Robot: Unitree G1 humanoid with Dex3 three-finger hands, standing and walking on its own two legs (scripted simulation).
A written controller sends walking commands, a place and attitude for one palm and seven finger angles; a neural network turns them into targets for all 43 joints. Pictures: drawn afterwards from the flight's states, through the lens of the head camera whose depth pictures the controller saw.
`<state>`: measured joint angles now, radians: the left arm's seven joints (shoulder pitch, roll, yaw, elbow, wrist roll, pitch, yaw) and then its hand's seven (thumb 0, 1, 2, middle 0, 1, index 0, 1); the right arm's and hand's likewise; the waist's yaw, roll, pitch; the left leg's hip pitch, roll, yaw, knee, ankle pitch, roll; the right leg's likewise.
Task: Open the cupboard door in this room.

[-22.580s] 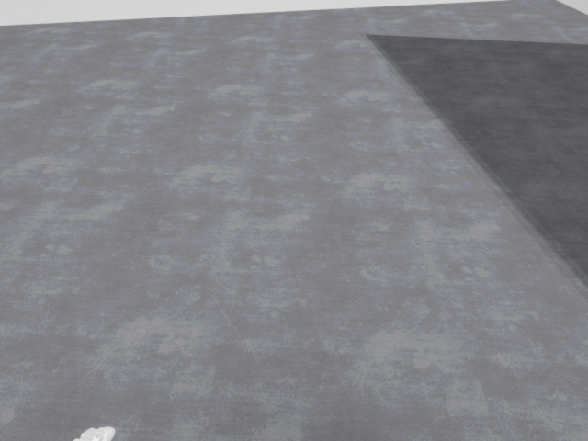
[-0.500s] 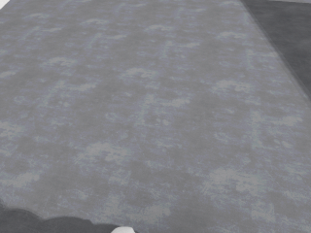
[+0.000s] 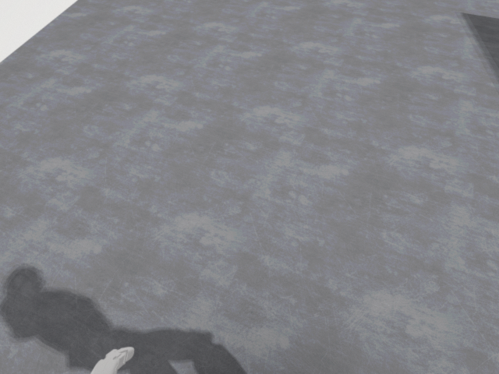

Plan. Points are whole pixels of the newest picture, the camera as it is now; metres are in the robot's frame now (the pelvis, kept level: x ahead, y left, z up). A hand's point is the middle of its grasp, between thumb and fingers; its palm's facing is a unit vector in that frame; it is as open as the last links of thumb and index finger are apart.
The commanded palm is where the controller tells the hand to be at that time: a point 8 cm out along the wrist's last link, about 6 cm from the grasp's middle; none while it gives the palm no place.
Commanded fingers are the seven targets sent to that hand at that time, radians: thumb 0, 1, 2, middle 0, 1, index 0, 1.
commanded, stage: turn or walk to find it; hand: left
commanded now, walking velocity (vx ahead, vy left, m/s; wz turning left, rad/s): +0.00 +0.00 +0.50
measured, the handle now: out of the picture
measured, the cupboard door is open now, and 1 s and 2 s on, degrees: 0 0 0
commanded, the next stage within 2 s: none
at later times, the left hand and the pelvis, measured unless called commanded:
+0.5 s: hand out of the picture -0.06 +0.19 -0.17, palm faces +0.32 -0.91 -0.26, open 7.4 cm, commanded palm none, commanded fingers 0.00 0.90 0.90 -0.20 -0.30 -0.20 -0.30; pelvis -0.02 -0.01 +0.00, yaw +16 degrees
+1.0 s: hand out of the picture -0.01 +0.21 -0.15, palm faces +0.48 -0.83 -0.29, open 7.4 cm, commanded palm none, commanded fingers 0.00 0.90 0.90 -0.20 -0.30 -0.20 -0.30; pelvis -0.02 -0.03 -0.01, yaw +31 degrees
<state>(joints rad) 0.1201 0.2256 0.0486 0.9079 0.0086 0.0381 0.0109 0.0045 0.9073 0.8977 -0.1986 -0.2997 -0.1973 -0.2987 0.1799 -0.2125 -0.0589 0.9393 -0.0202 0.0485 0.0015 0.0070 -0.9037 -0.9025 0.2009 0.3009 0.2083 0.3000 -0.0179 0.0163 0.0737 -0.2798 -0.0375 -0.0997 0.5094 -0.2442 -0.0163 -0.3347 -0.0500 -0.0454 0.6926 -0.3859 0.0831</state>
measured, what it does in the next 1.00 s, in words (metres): steps on the spot, turning left: right foot, then left foot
